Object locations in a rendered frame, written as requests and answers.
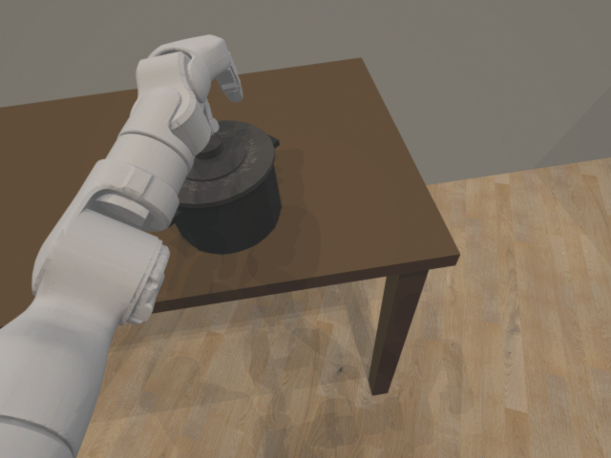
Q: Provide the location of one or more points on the robot left hand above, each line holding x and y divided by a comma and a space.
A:
213, 51

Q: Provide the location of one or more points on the lid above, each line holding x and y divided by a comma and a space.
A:
246, 160

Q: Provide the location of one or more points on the table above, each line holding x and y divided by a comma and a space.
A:
354, 205

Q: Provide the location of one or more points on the robot left forearm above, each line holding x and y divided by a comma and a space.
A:
139, 180

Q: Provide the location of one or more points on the pot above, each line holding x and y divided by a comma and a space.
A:
234, 226

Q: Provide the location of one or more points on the robot left upper arm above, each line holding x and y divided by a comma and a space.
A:
53, 355

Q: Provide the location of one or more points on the knob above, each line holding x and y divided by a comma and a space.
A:
213, 148

